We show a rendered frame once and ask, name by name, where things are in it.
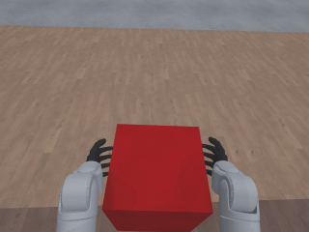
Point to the carton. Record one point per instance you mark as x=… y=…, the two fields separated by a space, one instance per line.
x=157 y=179

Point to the left robot hand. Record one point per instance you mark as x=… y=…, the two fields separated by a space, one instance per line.
x=95 y=154

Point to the right robot forearm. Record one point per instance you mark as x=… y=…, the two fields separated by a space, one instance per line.
x=238 y=198

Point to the left robot forearm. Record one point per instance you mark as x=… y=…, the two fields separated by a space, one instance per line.
x=78 y=199

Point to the right robot hand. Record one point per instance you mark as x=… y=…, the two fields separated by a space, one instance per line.
x=218 y=153

